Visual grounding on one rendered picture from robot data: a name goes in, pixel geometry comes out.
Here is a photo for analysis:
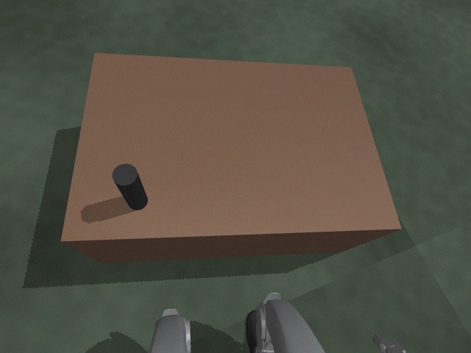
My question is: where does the right robot hand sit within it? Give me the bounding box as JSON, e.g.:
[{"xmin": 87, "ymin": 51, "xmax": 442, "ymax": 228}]
[{"xmin": 373, "ymin": 335, "xmax": 406, "ymax": 353}]

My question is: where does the can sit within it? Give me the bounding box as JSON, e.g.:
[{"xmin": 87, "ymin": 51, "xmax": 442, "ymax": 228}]
[{"xmin": 112, "ymin": 164, "xmax": 148, "ymax": 210}]

